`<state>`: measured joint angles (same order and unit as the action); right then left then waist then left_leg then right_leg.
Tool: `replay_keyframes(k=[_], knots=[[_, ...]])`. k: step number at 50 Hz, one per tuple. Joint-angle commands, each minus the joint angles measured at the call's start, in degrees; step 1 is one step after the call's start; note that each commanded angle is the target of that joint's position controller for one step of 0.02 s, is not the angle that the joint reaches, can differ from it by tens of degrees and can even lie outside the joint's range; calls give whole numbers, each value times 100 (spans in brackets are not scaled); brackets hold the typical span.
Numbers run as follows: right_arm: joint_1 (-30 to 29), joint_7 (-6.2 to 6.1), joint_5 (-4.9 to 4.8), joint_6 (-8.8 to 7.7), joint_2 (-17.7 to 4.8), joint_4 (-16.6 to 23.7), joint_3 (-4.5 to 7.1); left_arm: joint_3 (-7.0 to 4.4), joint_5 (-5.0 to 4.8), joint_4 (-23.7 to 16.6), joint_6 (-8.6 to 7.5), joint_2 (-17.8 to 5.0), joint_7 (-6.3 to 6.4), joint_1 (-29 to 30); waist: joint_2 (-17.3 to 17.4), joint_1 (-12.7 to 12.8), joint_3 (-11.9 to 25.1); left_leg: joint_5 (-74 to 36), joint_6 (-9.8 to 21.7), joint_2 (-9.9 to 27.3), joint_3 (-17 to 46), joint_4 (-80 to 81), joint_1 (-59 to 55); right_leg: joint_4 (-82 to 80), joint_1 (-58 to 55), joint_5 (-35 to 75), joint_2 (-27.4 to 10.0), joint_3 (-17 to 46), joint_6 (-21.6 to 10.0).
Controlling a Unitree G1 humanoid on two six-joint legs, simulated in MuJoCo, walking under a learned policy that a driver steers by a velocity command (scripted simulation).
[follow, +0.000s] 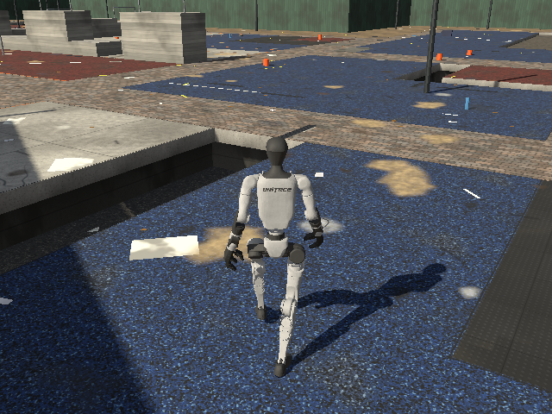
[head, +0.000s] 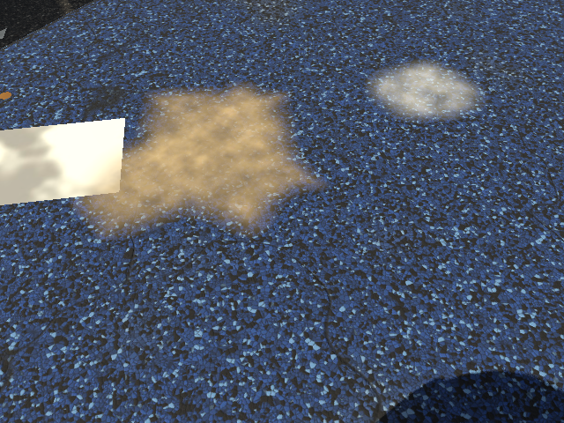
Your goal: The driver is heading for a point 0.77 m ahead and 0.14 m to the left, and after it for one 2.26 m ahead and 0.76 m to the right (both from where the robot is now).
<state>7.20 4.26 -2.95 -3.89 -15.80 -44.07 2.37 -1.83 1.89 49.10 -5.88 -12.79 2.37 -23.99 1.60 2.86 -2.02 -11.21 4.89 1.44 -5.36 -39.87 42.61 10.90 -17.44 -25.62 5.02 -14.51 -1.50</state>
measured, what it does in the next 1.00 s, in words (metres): walks ahead: left foot, then right foot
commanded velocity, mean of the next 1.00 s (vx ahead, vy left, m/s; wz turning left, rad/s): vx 0.81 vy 0.00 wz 0.27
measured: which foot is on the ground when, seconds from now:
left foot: up 0.00-0.04, down 0.06-0.48, up 0.50-0.84, down 0.86-1.00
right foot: down 0.00-0.06, up 0.08-0.44, down 0.46-0.86, up 0.88-1.00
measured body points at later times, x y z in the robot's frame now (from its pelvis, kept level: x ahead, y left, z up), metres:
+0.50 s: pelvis +0.47 -0.01 +0.00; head +0.48 +0.00 +0.45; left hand +0.60 +0.30 -0.04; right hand +0.62 -0.26 -0.11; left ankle +0.25 +0.03 -0.67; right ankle +0.63 -0.09 -0.71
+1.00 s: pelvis +0.79 +0.13 +0.02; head +0.83 +0.15 +0.46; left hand +0.74 +0.41 -0.11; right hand +1.09 -0.01 -0.05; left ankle +0.86 +0.27 -0.71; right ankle +0.74 -0.03 -0.61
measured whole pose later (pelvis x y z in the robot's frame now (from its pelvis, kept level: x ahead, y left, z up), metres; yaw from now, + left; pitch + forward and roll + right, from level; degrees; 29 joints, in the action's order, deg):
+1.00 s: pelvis +0.79 +0.13 +0.02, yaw +14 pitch +2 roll +0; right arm 0.0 0.5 1.3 -3.1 -12.8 -35.0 1.0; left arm -3.4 -1.6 42.7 0.3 -16.5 2.0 -20.9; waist -0.5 4.3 -3.7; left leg 5.1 0.4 1.0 -1.7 -29.4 26.4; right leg 73.1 26.9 -31.9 0.0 3.7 4.9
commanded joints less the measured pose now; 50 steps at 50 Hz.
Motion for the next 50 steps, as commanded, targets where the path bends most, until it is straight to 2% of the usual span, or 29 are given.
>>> replay_keyframes(k=[1,2,3,4,5,6,7,8,11,13,16,20,21,23,24,25,26,28,30,32,35,37,42,43,44,45,46,48,50], knots=[[900,42,-64,68,-851,314,323,-394,-33,-478,157,-1614,249,505,-1091,-1101,326,767,252,-723,-758,-310,-2395,2044,1211,9969,-1633,28,481],[2564,-43,-47,229,-1308,-108,543,-417,-20,-673,170,-1676,218,1145,-1063,-1953,837,1123,555,-584,-256,-521,-4044,3704,1991,10058,-1691,231,379],[3879,-195,-15,348,-1309,-509,568,-386,-213,-815,81,-1485,43,1972,-126,-2643,866,546,943,-83,499,258,-5309,6642,3187,6338,-920,148,355],[3569,-160,267,329,-905,-683,381,-16,-167,-1131,-202,-50,-225,2096,2181,-1765,202,512,1217,-238,1357,16,-5760,9365,5666,-792,366,874,341],[2336,-160,466,99,-775,-139,229,168,-410,-1545,-433,205,-378,985,2112,-581,1116,3607,2210,787,4574,1205,-5995,9753,6995,-935,248,2283,83],[2159,-150,406,37,-504,165,242,121,-412,-1655,-587,-424,-455,1439,718,-839,1022,5189,2050,1035,5338,2432,-5519,8996,6905,-308,4,2433,-327],[1797,-128,368,-67,-530,245,231,46,-402,-1745,-603,-590,-460,1649,-540,-387,302,5520,1776,1084,5356,2913,-4362,8009,6728,244,-241,2368,-447],[1250,-127,333,-164,-606,427,235,52,-263,-1651,-506,-578,-400,1470,-1008,7,61,5276,1711,949,5177,2903,-3371,7336,6255,575,-521,2443,-340],[743,-296,276,-205,-667,667,232,-50,-114,-1551,-215,-912,-177,1338,-835,228,-302,3793,1572,196,3894,2954,-1717,5843,5294,846,-906,2359,228],[978,-445,148,-204,-636,615,242,16,9,-1869,-179,-740,-94,2192,-582,-159,-428,2753,1448,-191,3065,2897,-1191,4356,4754,1710,-878,2061,483],[1313,-539,35,-85,-728,466,301,88,-147,-2172,-157,-337,-127,2905,-28,-690,-107,2769,977,-503,2543,2547,-1122,2580,3702,3102,-480,1692,684],[1830,-547,38,19,-444,210,269,-96,-362,-2150,-242,-677,-214,2940,486,-921,114,2600,757,-63,2881,1793,-2969,1652,3935,3140,-572,1912,586],[1806,-542,83,49,-477,205,284,-182,-370,-2082,-285,-813,-235,2671,568,-731,235,1765,687,70,2899,1449,-3363,1597,3789,2830,-548,1837,426],[1316,-417,319,58,-469,448,223,-428,-365,-1705,-328,-1236,-227,706,632,411,1436,-76,361,-33,2486,-727,-3033,2120,1612,1938,-833,1960,-123],[2001,-374,261,-6,121,564,64,-511,-192,-1495,-302,-1692,-227,-304,-1001,310,2452,1598,31,-580,1887,-3013,-1301,1817,-522,74,-2045,4438,-983],[2358,-369,-56,-86,172,568,-73,-548,-213,-1162,-282,-1765,-361,-598,-2820,206,2550,3836,-91,-676,1560,-4243,305,567,-1107,-2414,-2844,7123,-1541],[1587,-407,-105,-89,-294,618,-6,-425,-256,-1258,-218,-1150,-325,-275,-1833,451,1401,3489,-8,-299,1509,-4545,1046,382,-513,-2714,-2648,6781,-1318],[222,-378,185,-182,-358,937,-18,-347,-123,-1075,-129,-945,-322,-109,-132,480,304,3071,58,-37,1278,-4074,895,447,932,-583,-2058,4930,-1038],[199,-316,186,-175,-199,1022,-9,-191,-94,-914,-154,-542,-391,166,-457,-11,70,2848,86,251,1319,-3338,386,263,1794,201,-1693,4086,-969],[217,-296,192,-127,-103,1053,-49,-105,-246,-799,-154,-375,-439,243,-592,-251,-176,2878,-29,388,1136,-2804,234,81,2344,1108,-1544,3771,-1071],[-381,-233,418,-311,4,1373,-175,-212,-282,-725,-101,-867,-292,380,-367,-325,-435,2015,-380,208,705,-890,-375,56,3097,4097,-1327,2997,-1066],[-856,-129,437,-441,43,1425,-196,-310,-342,-540,-48,-1148,-208,-37,-449,-53,-183,554,-484,-277,505,323,-1757,-70,3569,4116,-1122,2677,-887],[-434,-300,433,-381,-633,1321,164,-387,-414,-424,185,-1240,-92,-228,-855,-559,435,-139,-242,-500,809,1515,-3330,1524,2751,4756,-921,2833,-162],[347,-365,518,-353,-757,1172,226,-386,-391,-628,226,-1202,-88,44,-825,-988,945,-814,-109,-49,1036,1399,-4408,2678,3238,4432,-683,2809,106],[1277,-470,629,-284,-1138,1048,282,-262,-219,-989,242,-745,-64,132,157,-1196,1933,-3348,217,1365,2043,732,-6006,4703,4353,1757,-170,2446,350],[1138,-360,679,-180,-1006,1125,157,-41,-311,-776,293,-215,-108,-1401,1693,-536,3354,-4547,1318,3115,3775,482,-7073,6638,5275,-1996,77,2534,502],[763,-347,506,-45,-732,1270,163,-162,-332,-666,402,-834,-113,-1490,1157,-528,3437,-3102,1275,2676,3676,845,-6478,7063,5290,-1459,-430,2535,559],[127,-407,330,102,-338,1160,84,-306,-364,-884,575,-1057,-11,-534,477,-378,1789,-1719,1049,1977,2361,1386,-4904,6843,5833,-666,-816,1911,703],[-412,-436,431,151,-342,1062,112,-350,-354,-961,803,-869,40,-469,649,6,925,-737,913,1713,1612,2034,-3206,6483,5245,-393,-1077,1817,783]])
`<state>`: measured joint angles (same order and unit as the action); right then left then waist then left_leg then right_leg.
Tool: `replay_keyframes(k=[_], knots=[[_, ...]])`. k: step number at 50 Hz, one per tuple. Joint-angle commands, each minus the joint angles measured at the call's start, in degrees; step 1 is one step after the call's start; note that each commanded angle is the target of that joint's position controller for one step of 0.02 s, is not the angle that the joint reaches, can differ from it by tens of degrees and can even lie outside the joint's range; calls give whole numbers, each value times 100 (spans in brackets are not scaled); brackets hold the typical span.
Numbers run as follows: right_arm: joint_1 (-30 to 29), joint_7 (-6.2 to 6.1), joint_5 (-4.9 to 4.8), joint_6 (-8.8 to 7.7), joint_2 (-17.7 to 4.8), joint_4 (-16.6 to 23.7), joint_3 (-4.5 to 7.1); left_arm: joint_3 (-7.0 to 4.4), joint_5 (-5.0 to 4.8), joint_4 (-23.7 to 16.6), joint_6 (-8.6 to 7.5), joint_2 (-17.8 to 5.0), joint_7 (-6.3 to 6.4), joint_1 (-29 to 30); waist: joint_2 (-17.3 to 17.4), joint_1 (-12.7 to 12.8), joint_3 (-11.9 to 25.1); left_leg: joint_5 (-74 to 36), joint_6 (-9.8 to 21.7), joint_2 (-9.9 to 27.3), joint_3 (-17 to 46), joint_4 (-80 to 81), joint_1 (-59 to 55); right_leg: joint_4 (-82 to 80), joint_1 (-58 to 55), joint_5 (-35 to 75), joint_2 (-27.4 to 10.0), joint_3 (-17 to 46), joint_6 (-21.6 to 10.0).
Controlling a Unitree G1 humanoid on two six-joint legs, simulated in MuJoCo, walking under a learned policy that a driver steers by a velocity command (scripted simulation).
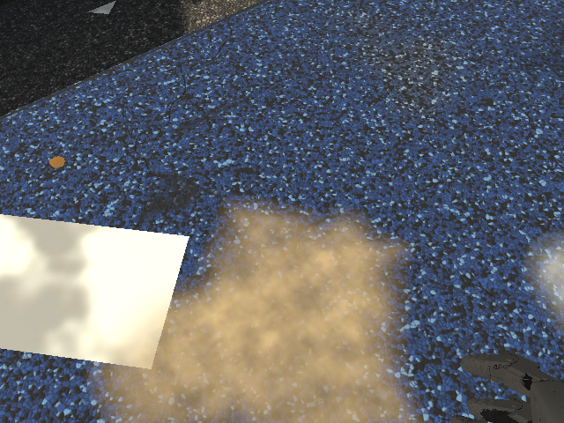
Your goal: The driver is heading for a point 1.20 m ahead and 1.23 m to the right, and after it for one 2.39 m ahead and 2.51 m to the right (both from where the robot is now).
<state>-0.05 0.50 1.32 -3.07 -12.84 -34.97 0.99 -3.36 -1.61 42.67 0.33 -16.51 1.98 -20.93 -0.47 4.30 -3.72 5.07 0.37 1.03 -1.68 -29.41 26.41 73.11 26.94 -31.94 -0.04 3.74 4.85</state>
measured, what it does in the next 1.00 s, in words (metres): walks ahead, turning right: right foot, then left foot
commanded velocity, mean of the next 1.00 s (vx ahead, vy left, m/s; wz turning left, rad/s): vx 0.05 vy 0.00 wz -0.93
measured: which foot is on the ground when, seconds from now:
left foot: down 0.00-0.26, up 0.28-0.68, down 0.70-1.00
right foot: up 0.00-0.24, down 0.26-0.70, up 0.72-1.00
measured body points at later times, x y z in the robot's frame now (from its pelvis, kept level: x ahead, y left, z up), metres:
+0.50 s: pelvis +0.09 -0.04 +0.01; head +0.13 -0.09 +0.46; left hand +0.36 +0.16 -0.05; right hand +0.14 -0.38 -0.10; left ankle +0.20 +0.10 -0.67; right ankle +0.11 -0.14 -0.73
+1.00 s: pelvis +0.14 -0.01 +0.02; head +0.17 -0.05 +0.46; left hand +0.47 +0.03 -0.07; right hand +0.00 -0.30 -0.08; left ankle +0.24 +0.05 -0.73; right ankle +0.02 -0.12 -0.66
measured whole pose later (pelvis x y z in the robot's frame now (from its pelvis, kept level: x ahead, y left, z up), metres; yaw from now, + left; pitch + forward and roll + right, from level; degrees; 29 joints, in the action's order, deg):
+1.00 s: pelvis +0.14 -0.01 +0.02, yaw -56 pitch +2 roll +1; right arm 6.2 -1.9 1.2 1.4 -15.4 -41.1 3.8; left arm -5.2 -1.3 31.8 4.3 -19.5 0.2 -12.4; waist -1.9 -0.8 -4.3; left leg 11.5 0.7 2.5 -8.5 -22.3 12.4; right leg 57.2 31.4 -19.8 -5.1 1.2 6.0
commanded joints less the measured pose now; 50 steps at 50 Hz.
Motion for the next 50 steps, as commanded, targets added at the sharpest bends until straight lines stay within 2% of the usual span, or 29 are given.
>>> replay_keyframes(k=[1,3,6,10,12,13,14,15,16,17,18,19,21,24,26,31,33,34,35,36,37,38,39,40,41,44,46,48,50], knots=[[84,-66,37,55,-703,121,292,-162,0,-404,251,-295,88,-700,927,-35,909,-2014,1367,1748,962,1238,-1119,-81,615,410,-625,-109,160],[-60,-108,42,-1,-878,-1,387,-166,57,-565,273,-259,71,-340,788,-45,883,-1907,1364,1757,539,1408,-886,-853,359,974,-727,-180,75],[-295,-169,-66,10,-1028,-108,461,-177,69,-622,250,-328,-108,-37,715,-43,1090,-1397,1178,1697,-108,1396,-875,-2097,-385,2156,-718,-309,-198],[-148,-105,-260,81,-1206,-313,555,-298,53,-856,373,-665,-293,436,632,-137,901,-550,881,1856,-409,1062,-1253,-3053,-697,2179,-548,-601,-511],[-3,-78,-340,146,-1132,-441,560,-401,106,-890,377,-786,-273,407,336,-71,832,117,478,1674,-663,357,-1213,-3744,-1184,2386,-278,-752,-791],[287,-42,-305,202,-961,-581,535,-512,171,-841,364,-1027,-207,164,-273,-29,728,717,157,1338,-897,-577,-874,-4236,-1629,3059,-300,-346,-1045],[630,-13,-74,277,-817,-487,494,-706,139,-1010,332,-1884,-94,110,-2234,-302,482,3059,-432,462,-1317,-2644,603,-4956,-2286,5220,-1547,1756,-1754],[177,-76,43,290,-854,-211,468,-644,333,-1242,152,-1992,-146,237,-2041,-192,962,3481,-492,-174,9,-3831,1498,-5322,-2332,4261,-1946,3196,-2573],[-133,-121,-64,282,-1055,-179,513,-615,323,-1243,10,-1802,-221,263,-1200,-28,1077,3013,-313,-133,479,-4134,1682,-5521,-2359,3587,-1820,2854,-2443],[-109,-161,-132,260,-1059,-192,527,-571,219,-1244,-64,-1651,-203,463,-839,-197,984,2459,-163,-64,646,-3957,1720,-5493,-2280,3158,-1585,2570,-2137],[30,-208,-85,250,-1104,-313,551,-506,99,-1308,-41,-1432,-156,722,-560,-338,994,2079,-139,33,742,-3724,1663,-5410,-2195,2917,-1416,2323,-1884],[78,-227,-42,242,-1142,-345,567,-453,71,-1407,16,-1320,-83,1006,-638,-455,1000,1809,-162,31,782,-3459,1409,-5355,-1932,2979,-1273,2126,-1759],[168,-177,-66,215,-1041,-436,549,-402,147,-1541,97,-1201,19,1152,-652,-531,1193,1476,-262,-185,736,-3115,972,-5252,-1759,3403,-994,1894,-1671],[94,-130,-132,209,-840,-479,467,-447,104,-1576,150,-1266,82,1041,-520,-443,1267,1345,-413,-420,832,-2152,745,-5144,-1830,3390,-860,2077,-1685],[98,-97,-154,219,-831,-501,450,-467,93,-1626,192,-1286,91,1097,-622,-421,1238,1277,-453,-504,906,-1704,513,-5134,-1696,3026,-791,2290,-1673],[200,-23,-181,166,-980,-505,504,-487,78,-1694,264,-1264,14,1195,-944,-359,1078,1311,-355,-586,1013,-755,-138,-5076,-1445,2640,-616,2905,-1574],[464,6,-192,128,-1066,-560,559,-485,41,-1734,287,-1236,-7,1345,-996,-489,1047,1045,-250,-537,963,29,-738,-4937,-1254,2526,-440,3048,-1435],[694,0,-183,120,-1126,-632,604,-461,2,-1752,301,-1175,-15,1438,-909,-619,1039,507,-167,-384,886,701,-1281,-4737,-986,2229,-228,2939,-1267],[803,-34,-124,156,-1420,-633,684,-379,6,-1716,317,-878,-32,1135,-197,-481,1238,461,166,551,1557,1066,-2058,-3955,-439,737,200,2441,-987],[614,-85,17,234,-1781,-579,722,-329,-35,-1818,297,-695,-40,966,1505,-192,979,205,961,1646,2991,1469,-2209,-2673,695,-311,1094,1020,-661],[400,-104,154,194,-1511,-422,670,-481,70,-1755,207,-1247,-77,863,1471,-185,779,192,1388,2137,3420,1570,-1774,-1451,976,-108,598,931,-416],[71,-167,102,193,-1204,-273,583,-566,54,-1607,206,-1493,-105,828,1097,-133,649,325,1274,1889,2755,1475,-1605,-966,937,321,349,757,-324],[-114,-233,20,225,-1040,-204,539,-573,51,-1466,247,-1431,-99,757,828,-126,532,549,1034,1471,2124,1395,-1528,-708,937,701,250,637,-241],[-138,-301,-52,254,-1008,-178,514,-539,76,-1412,287,-1287,-95,688,732,-166,500,495,938,1296,1771,1338,-1638,-322,1097,993,183,524,-165],[-63,-348,-63,278,-1003,-179,484,-484,48,-1412,310,-1131,-120,672,682,-233,445,150,977,1250,1447,1331,-1660,-79,1192,1106,89,358,-94],[429,-374,10,343,-1140,-250,503,-357,-37,-1616,291,-878,-133,1136,771,-600,463,-395,1146,1281,860,1396,-2214,-594,1494,1323,-263,-110,89],[663,-341,23,380,-1267,-290,545,-315,-14,-1701,284,-804,-147,1309,849,-762,591,-632,1254,1470,694,1391,-2594,-1020,1491,1250,-454,-197,181],[669,-280,5,403,-1396,-295,596,-272,16,-1729,278,-712,-181,1348,886,-787,680,-802,1256,1580,397,1368,-2657,-1521,1205,1222,-576,-306,172],[628,-194,-34,418,-1511,-306,635,-220,69,-1720,274,-612,-200,1342,867,-756,758,-1080,1229,1575,118,1296,-2342,-2139,514,1119,-503,-470,83]])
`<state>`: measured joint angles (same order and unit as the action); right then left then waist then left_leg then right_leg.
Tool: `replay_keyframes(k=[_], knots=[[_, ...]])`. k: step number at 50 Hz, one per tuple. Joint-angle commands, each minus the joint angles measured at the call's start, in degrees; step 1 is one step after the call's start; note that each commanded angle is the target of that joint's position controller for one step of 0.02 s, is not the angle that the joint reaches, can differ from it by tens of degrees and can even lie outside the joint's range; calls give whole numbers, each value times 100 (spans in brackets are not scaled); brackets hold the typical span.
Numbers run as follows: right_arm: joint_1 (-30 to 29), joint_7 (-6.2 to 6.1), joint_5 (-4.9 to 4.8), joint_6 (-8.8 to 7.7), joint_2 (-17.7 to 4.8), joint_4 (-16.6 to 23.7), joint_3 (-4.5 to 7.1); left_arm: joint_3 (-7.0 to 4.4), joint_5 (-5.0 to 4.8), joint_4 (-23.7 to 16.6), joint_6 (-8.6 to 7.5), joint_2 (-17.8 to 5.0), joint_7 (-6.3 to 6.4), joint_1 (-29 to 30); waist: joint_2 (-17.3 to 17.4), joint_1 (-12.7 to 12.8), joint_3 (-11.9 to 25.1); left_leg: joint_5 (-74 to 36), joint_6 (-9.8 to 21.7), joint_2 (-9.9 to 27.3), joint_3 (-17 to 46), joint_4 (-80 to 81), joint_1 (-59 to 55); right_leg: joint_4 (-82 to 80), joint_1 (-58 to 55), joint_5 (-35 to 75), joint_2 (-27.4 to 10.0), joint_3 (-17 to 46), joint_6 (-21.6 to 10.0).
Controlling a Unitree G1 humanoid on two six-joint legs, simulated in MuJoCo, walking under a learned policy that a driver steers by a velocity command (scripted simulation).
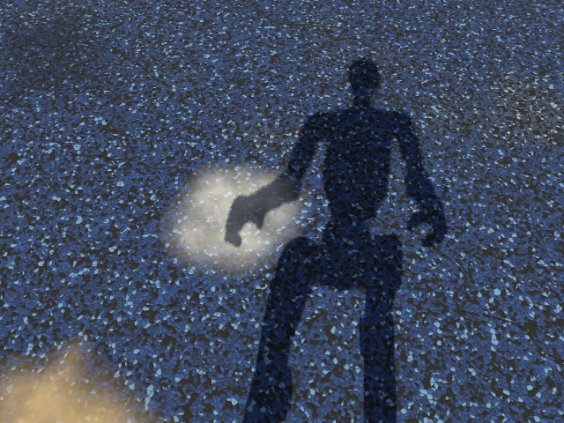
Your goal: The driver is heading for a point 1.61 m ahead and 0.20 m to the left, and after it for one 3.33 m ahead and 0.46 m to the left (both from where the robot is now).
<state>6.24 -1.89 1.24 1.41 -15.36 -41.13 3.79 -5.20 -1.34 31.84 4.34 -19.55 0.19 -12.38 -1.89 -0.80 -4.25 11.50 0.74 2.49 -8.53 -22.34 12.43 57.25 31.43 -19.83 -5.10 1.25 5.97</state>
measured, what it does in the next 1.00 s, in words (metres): steps on the spot, turning left: right foot, then left foot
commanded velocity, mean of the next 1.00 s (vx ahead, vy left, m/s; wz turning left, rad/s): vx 0.00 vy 0.00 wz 0.27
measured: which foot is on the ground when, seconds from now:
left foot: down 0.00-0.14, up 0.16-0.60, down 0.62-1.00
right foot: up 0.00-0.12, down 0.14-0.62, up 0.64-1.00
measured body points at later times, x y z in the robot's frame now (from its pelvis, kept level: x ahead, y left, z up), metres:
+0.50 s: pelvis +0.02 -0.05 -0.01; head +0.05 -0.05 +0.44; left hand +0.21 +0.20 -0.10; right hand +0.12 -0.34 -0.12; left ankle +0.00 +0.07 -0.70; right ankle +0.01 -0.15 -0.74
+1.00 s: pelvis +0.04 +0.00 +0.00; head +0.06 +0.04 +0.45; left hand +0.08 +0.32 -0.11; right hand +0.30 -0.20 -0.07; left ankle -0.01 +0.07 -0.74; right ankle +0.13 -0.15 -0.69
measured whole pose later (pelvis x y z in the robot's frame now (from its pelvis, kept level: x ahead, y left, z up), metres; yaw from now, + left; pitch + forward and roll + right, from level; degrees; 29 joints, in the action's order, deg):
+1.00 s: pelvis +0.04 +0.00 +0.00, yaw +21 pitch +2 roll -2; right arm 8.7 -1.7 0.1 2.3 -17.6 -35.0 2.6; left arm -4.8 -0.2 42.3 0.9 -18.3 1.3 -6.1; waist -1.6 -0.1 -2.7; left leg 14.3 4.4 -4.3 6.9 -25.6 12.4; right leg 49.3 28.1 -17.2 -0.9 3.4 6.0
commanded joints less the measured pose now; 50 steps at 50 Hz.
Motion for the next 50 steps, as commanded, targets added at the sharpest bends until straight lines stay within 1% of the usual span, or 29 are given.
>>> replay_keyframes(k=[1,4,5,6,7,8,9,10,11,13,14,16,18,19,22,26,28,30,31,32,33,34,35,36,37,38,41,49,50], knots=[[-37,93,-61,-32,-1301,297,371,-37,53,-601,-119,-315,-25,427,1035,-198,845,-1927,1175,1437,699,522,-838,-836,-249,-134,100,-337,-83],[-42,204,-266,-85,-1347,218,383,-70,58,-520,-62,-349,-56,260,1146,-34,922,-2215,1036,1566,654,151,-919,-1935,-892,19,292,-422,-337],[-121,219,-355,-97,-1317,194,369,-89,61,-431,-45,-340,-70,66,1117,133,951,-2173,874,1521,559,-123,-832,-2662,-1333,472,379,-471,-499],[-5,228,-412,-119,-1138,106,311,-147,72,-305,-40,-455,-54,-192,940,254,1006,-1904,577,1376,362,-550,-460,-3415,-2087,1150,475,-420,-709],[316,260,-265,-149,-796,18,198,-255,67,-235,-57,-816,8,-434,61,230,1207,-762,92,972,-49,-1482,436,-3618,-3225,2814,3,322,-946],[294,311,142,-182,-352,279,-14,-288,143,-395,-103,-1340,106,-402,-1766,39,1357,2691,-469,283,-188,-3165,2150,-3191,-4097,5474,-1561,2194,-1755],[-14,232,-3,-161,-802,289,138,-243,319,-440,-226,-1170,46,-391,-1203,475,1770,2865,-581,129,602,-4206,2376,-3352,-3441,5047,-2001,2377,-2675],[-199,180,-191,-111,-1011,264,204,-164,329,-336,-327,-954,-2,-242,-763,463,1453,2470,-523,212,815,-4522,2352,-3471,-3119,4434,-1548,1788,-2488],[-24,150,-233,-76,-895,152,186,-72,261,-217,-387,-649,10,121,-668,236,1234,2044,-463,294,895,-4307,2348,-3536,-2936,3711,-1172,1281,-2109],[418,129,-146,18,-758,-182,149,158,220,-93,-446,-92,45,632,-638,-36,1112,1224,-570,319,919,-3981,1681,-3605,-2411,3639,-827,586,-1777],[602,142,-171,45,-714,-276,137,205,287,-23,-476,18,62,709,-689,-114,1082,990,-616,247,916,-3811,1316,-3667,-2187,3615,-738,311,-1734],[496,145,-243,72,-731,-192,112,150,367,55,-501,-131,105,857,-723,-48,877,853,-639,171,894,-3209,1086,-3745,-2063,3089,-715,57,-1697],[229,138,-254,100,-880,21,128,17,331,169,-431,-505,169,698,-717,159,674,1082,-608,153,776,-3120,1370,-3834,-2230,2636,-1028,285,-1875],[189,145,-263,121,-897,101,131,-12,306,224,-395,-555,193,630,-665,213,607,1207,-585,208,781,-3129,1517,-3875,-2309,2413,-1191,401,-1953],[184,189,-264,187,-794,259,124,-36,268,314,-363,-500,210,655,-534,251,462,1403,-521,345,748,-3081,1754,-3922,-2444,2164,-1456,471,-2034],[308,283,-266,234,-693,420,139,-116,223,366,-372,-563,176,846,-459,157,637,1440,-373,309,492,-2637,1423,-3667,-2581,2894,-1533,89,-1921],[394,345,-288,270,-678,503,162,-162,148,395,-369,-619,153,911,-483,82,756,1272,-237,233,346,-2166,1160,-3411,-2683,3130,-1564,-127,-1753],[696,370,-293,309,-666,490,214,-188,25,461,-351,-592,125,986,-393,-141,870,458,-1,-6,128,-1122,465,-2813,-2485,2899,-1404,-591,-1350],[974,297,-258,298,-901,437,321,-180,16,610,-359,-437,94,684,87,-195,905,-516,260,-79,498,-466,-191,-2029,-2034,2157,-1027,-959,-932],[1304,158,-231,245,-1782,516,566,-115,227,439,-387,-187,82,786,1756,-206,926,-3237,934,1200,2564,-127,-1323,-173,-321,-2,-226,-1410,-305],[1290,214,-15,86,-1992,676,548,-38,329,45,-420,-64,121,1506,2144,-372,1184,-3731,2105,2003,4249,139,-1429,1075,881,-2143,690,-386,-63],[1226,273,-4,-68,-1748,722,488,-97,262,80,-434,-295,130,1615,1217,-464,1302,-3299,2130,1907,3882,241,-1585,1584,1114,-2038,558,240,-136],[1047,234,-92,-160,-1611,710,452,-103,165,87,-469,-294,140,1590,918,-281,1095,-2926,1830,1575,3439,199,-1492,1519,1194,-1499,483,390,-254],[744,179,-215,-165,-1489,745,430,-125,181,192,-488,-336,181,1453,539,-94,931,-2700,1530,1295,3120,142,-1405,1222,1266,-975,397,436,-281],[494,105,-310,-120,-1351,816,377,-163,227,230,-492,-450,222,1367,560,23,895,-2705,1357,1150,2945,133,-1303,946,1160,-593,350,483,-271],[387,38,-295,-70,-1260,896,323,-162,204,329,-487,-432,202,1195,689,99,998,-2982,1297,1052,2751,111,-1197,976,890,-319,409,411,-211],[492,-37,-190,-20,-1181,937,256,-106,129,555,-454,-294,155,898,625,57,1201,-3295,1252,910,2419,69,-1196,591,495,129,505,275,-55],[345,9,-73,51,-1160,901,138,-35,114,593,-439,-304,115,999,1008,-133,729,-2196,1243,827,2588,94,-588,-903,-239,238,358,216,6],[498,30,-110,42,-1144,838,133,-16,97,606,-469,-303,76,933,980,-211,840,-899,1284,811,2711,289,-615,-1099,-301,263,355,145,-38]])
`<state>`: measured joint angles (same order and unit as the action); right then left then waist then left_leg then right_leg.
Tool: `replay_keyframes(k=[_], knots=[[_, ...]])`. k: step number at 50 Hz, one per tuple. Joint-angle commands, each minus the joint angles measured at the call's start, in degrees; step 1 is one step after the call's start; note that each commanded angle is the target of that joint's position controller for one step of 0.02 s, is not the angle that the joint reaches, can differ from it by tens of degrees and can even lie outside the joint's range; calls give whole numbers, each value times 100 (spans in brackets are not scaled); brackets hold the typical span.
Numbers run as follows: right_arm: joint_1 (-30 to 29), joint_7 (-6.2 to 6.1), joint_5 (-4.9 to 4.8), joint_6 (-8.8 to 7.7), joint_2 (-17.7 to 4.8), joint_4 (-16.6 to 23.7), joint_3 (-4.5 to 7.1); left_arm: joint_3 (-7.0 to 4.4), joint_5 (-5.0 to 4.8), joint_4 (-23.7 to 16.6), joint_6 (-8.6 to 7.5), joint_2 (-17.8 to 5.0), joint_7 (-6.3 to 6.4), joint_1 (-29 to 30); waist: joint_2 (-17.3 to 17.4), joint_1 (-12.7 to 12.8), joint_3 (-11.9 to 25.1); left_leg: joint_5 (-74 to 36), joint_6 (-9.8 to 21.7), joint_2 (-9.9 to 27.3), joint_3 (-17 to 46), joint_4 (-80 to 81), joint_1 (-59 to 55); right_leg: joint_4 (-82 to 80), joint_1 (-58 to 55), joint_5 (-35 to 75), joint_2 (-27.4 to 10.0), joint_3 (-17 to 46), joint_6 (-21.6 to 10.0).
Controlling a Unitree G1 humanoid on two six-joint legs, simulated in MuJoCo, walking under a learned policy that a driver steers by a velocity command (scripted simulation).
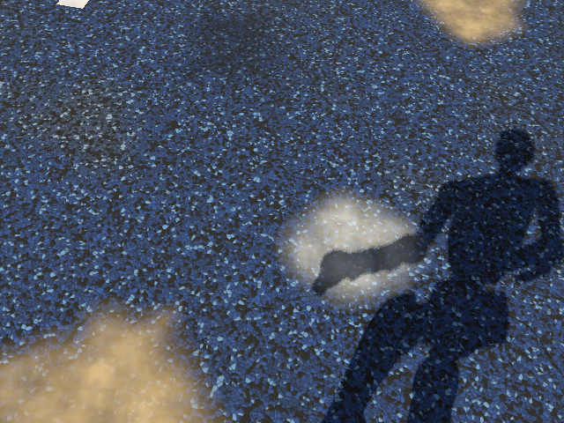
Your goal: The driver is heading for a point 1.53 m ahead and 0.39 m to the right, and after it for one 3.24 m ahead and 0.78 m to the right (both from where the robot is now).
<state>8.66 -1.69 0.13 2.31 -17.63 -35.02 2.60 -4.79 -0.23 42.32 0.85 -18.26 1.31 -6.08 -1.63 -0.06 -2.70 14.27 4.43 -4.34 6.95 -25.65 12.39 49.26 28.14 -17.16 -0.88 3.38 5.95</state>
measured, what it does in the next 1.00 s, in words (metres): walks ahead, turning right: right foot, then left foot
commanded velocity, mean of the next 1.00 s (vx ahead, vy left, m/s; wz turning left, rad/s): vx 0.78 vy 0.00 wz -0.27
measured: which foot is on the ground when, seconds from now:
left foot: down 0.00-0.34, up 0.36-0.72, down 0.74-1.00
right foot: up 0.00-0.28, down 0.30-0.76, up 0.78-1.00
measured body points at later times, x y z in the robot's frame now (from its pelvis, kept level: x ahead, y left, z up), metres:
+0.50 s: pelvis +0.22 -0.14 +0.00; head +0.23 -0.17 +0.44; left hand +0.32 +0.12 -0.11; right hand +0.31 -0.44 -0.09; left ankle +0.29 +0.02 -0.67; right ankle +0.12 -0.19 -0.74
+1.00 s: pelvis +0.64 -0.28 +0.00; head +0.65 -0.30 +0.45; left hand +0.95 -0.16 -0.05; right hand +0.50 -0.52 -0.13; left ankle +0.64 -0.17 -0.74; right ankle +0.70 -0.47 -0.69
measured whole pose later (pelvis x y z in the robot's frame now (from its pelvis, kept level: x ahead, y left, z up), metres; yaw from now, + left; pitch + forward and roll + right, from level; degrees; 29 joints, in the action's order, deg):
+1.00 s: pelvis +0.64 -0.28 +0.00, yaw -19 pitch +0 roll +3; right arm 31.1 0.2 -1.6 -4.3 -16.0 -45.8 3.5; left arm 0.8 0.9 35.4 -8.4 -16.2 -1.7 -2.5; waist -1.4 -5.7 -1.9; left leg 13.8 5.1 -7.5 7.3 -19.8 5.4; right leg 51.8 36.5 -13.3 -3.9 6.7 -0.9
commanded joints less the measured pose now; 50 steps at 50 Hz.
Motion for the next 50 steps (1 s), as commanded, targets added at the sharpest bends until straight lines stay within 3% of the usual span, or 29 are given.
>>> replay_keyframes(k=[1,3,7,11,13,15,16,17,18,19,20,21,22,25,27,29,31,33,35,36,37,38,39,40,41,42,44,47,50], knots=[[402,45,-34,-82,-879,137,226,-30,-65,-416,-171,-431,-104,258,1031,-383,640,574,939,1539,1328,934,-679,-504,85,34,-113,-159,-113],[483,108,-18,-196,-1029,39,239,-24,-192,-492,-282,-556,-195,487,1310,-543,121,2180,957,1794,1780,1373,-628,-732,446,-76,-206,-236,-331],[771,117,-41,-463,-1051,-176,272,62,-228,-541,-548,-467,-328,528,968,-604,-135,1966,889,2115,1567,1547,-1292,-1023,956,-272,-347,-227,-790],[828,187,-68,-576,-1064,-226,332,152,-292,-589,-593,-358,-402,419,694,-547,-147,1391,768,2188,948,1617,-1535,-1165,949,-210,-423,-364,-1082],[718,218,-97,-571,-1064,-209,353,180,-285,-563,-564,-334,-419,173,536,-364,-83,1069,640,2086,443,1471,-1324,-1300,496,-5,-354,-600,-1184],[299,209,-88,-571,-987,-77,315,87,-241,-247,-529,-476,-383,-903,386,278,305,-646,325,1618,-538,405,-221,-1487,-1413,231,162,-1160,-1333],[133,173,-8,-623,-729,54,215,-135,-252,82,-523,-911,-339,-2099,-49,824,853,-2029,31,1199,-1177,-1356,727,-1397,-3059,40,221,-761,-1581],[-224,147,20,-775,-351,524,68,-394,-220,215,-562,-1797,-306,-3159,-1711,1201,1088,-857,-581,259,-1406,-4121,2931,-2737,-4475,-1934,-1049,2509,-2523],[-368,170,-24,-1008,-321,621,14,-228,-181,52,-655,-1448,-350,-3090,-1509,1079,1192,1253,-473,5,-233,-4979,4259,-3678,-5075,-2809,-1557,4397,-2736],[-503,272,-230,-1178,-616,669,63,-133,-112,-105,-675,-1117,-347,-2676,-931,947,688,1015,-304,377,-58,-5203,4888,-3701,-4936,-2520,-1683,4096,-2646],[-451,320,-220,-1253,-626,593,34,-87,-75,-232,-660,-982,-339,-2485,-406,792,531,698,-240,577,-87,-4909,4747,-3611,-4566,-2090,-1538,3601,-2547],[-439,324,-72,-1286,-589,544,34,-45,-94,-300,-612,-884,-328,-2274,156,610,235,382,-275,717,-111,-4378,4493,-3644,-4028,-1581,-1347,3153,-2458],[-389,322,32,-1264,-588,521,67,13,-68,-382,-588,-775,-295,-2015,5,371,22,110,-351,810,-95,-3873,4013,-3740,-3390,-1059,-1133,2770,-2414],[-472,377,69,-1107,-566,520,74,84,-103,-446,-534,-635,-137,-1635,-154,106,-422,-552,-685,695,-468,-2812,3331,-4018,-2243,214,-621,1832,-2248],[-932,410,67,-1098,-279,621,-52,102,-87,-348,-535,-592,-24,-1604,-256,228,-586,-1519,-819,502,-795,-1728,2595,-4091,-1425,1025,-271,1151,-2046],[-1490,465,7,-1149,-60,760,-137,88,-126,-136,-571,-628,22,-2004,-334,523,-589,-2401,-774,340,-936,-931,1655,-4444,-961,1020,-360,1064,-1941],[-1704,462,-103,-1153,-232,831,-68,76,-198,29,-622,-677,28,-2156,-442,545,-623,-2694,-646,350,-727,-379,1549,-4471,-1510,1284,-585,1132,-1826],[-1690,449,-148,-1143,-442,841,21,77,-174,193,-596,-639,35,-2262,-505,438,-501,-2464,-490,311,-696,-81,1629,-4105,-2450,2494,-783,1097,-1663],[-1111,387,-191,-1093,-755,774,178,23,-4,288,-514,-817,26,-2315,-786,58,181,-1713,-240,29,-951,-344,939,-3041,-3166,5236,-861,1017,-1500],[-277,308,-273,-1023,-934,640,285,-10,135,295,-443,-960,7,-2183,-980,-475,749,-1363,-66,-48,-1095,-542,49,-1962,-3180,6527,-851,921,-1432],[1180,207,-302,-892,-1033,305,340,6,239,156,-395,-974,5,-1707,-1009,-1272,1403,-1092,131,352,-940,-922,-1543,-370,-2328,6635,-753,742,-1281],[2109,191,-21,-865,-1431,17,416,214,215,1,-465,-57,-21,-2505,794,-823,2645,627,1086,1812,1615,-1043,-4072,2343,-232,3403,7,678,-1016],[2547,337,-104,-923,-1217,-287,383,386,-68,81,-594,91,-141,-2757,2617,-796,3486,2683,1604,2352,4429,437,-4780,3511,722,-763,746,909,-880],[2136,302,-123,-904,-694,-280,270,273,-276,-114,-686,-415,-178,-1883,2040,-907,2264,2914,1372,2111,4305,843,-4198,3770,1522,-677,303,706,-1008],[1834,285,-70,-860,-585,-273,252,313,-251,-379,-814,-528,-227,-1069,1000,-875,1456,2156,1242,1922,3536,873,-3240,3493,1613,-470,60,652,-1109],[1655,320,3,-858,-653,-290,261,357,-77,-565,-931,-402,-241,-437,121,-718,769,1214,1171,1637,3060,1071,-2139,2969,1427,-420,-9,535,-1170],[1237,311,76,-870,-465,-249,203,377,13,-621,-972,-236,-283,-513,193,-133,380,568,1319,1305,2632,1336,-1078,2245,1036,-281,-237,623,-1072],[1058,232,-158,-844,-375,-306,165,437,97,-734,-946,-145,-269,-460,315,245,-249,404,1422,1281,2290,1671,65,969,929,-438,-464,542,-736],[926,86,-265,-837,-734,-253,310,543,166,-1068,-1011,-70,-353,382,346,91,-552,300,1027,785,1390,1878,1697,-841,-642,1507,-245,151,-479]])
